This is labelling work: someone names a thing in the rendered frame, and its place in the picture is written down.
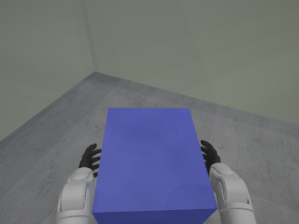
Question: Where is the carton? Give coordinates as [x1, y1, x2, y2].
[92, 107, 218, 224]

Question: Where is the left robot forearm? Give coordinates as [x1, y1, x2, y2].
[55, 167, 95, 224]

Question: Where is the right robot forearm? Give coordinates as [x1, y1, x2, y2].
[208, 162, 257, 224]

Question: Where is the right robot hand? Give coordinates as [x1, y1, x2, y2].
[200, 140, 221, 175]

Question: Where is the left robot hand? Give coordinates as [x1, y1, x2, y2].
[78, 143, 102, 177]

